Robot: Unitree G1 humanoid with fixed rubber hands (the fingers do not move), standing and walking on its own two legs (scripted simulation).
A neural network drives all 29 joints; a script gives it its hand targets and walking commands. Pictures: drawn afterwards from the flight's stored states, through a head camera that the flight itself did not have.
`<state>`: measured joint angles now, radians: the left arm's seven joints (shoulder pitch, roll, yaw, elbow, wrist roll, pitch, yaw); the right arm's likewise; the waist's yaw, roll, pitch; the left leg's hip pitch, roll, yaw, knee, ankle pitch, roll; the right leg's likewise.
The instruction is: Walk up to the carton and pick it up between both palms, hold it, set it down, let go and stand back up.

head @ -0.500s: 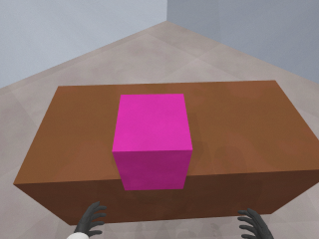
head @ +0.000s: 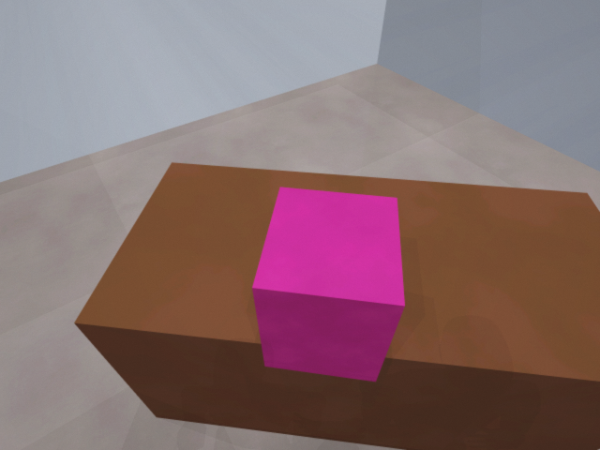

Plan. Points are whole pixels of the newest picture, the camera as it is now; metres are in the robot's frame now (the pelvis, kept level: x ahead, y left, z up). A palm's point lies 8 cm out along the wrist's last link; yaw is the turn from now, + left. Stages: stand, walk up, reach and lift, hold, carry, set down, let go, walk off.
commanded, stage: stand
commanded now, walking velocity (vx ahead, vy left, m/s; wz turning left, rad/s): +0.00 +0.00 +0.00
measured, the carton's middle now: (328, 285) +0.41 +0.00 -0.06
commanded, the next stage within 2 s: none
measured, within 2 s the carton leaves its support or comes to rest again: neither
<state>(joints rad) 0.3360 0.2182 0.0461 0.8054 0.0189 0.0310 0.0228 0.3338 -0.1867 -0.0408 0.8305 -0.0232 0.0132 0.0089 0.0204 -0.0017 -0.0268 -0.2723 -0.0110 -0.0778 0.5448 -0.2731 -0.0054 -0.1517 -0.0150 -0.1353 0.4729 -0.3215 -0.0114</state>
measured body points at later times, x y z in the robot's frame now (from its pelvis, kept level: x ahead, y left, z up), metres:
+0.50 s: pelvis -0.01 -0.01 +0.00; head -0.01 +0.00 +0.45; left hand -0.03 +0.23 -0.15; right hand +0.02 -0.24 -0.15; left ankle +0.01 +0.12 -0.74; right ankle -0.04 -0.10 -0.74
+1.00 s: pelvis -0.01 -0.02 +0.00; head -0.02 -0.01 +0.45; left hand -0.05 +0.19 -0.16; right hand +0.00 -0.23 -0.16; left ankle +0.01 +0.12 -0.74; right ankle -0.04 -0.11 -0.74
